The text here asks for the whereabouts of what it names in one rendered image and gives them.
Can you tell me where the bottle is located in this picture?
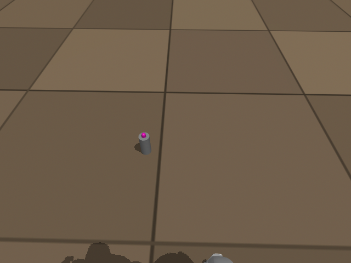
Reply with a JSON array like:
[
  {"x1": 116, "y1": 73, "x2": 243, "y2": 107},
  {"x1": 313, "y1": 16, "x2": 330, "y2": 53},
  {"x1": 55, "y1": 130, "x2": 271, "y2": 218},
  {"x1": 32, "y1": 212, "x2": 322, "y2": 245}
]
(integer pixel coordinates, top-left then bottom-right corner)
[{"x1": 138, "y1": 132, "x2": 151, "y2": 155}]

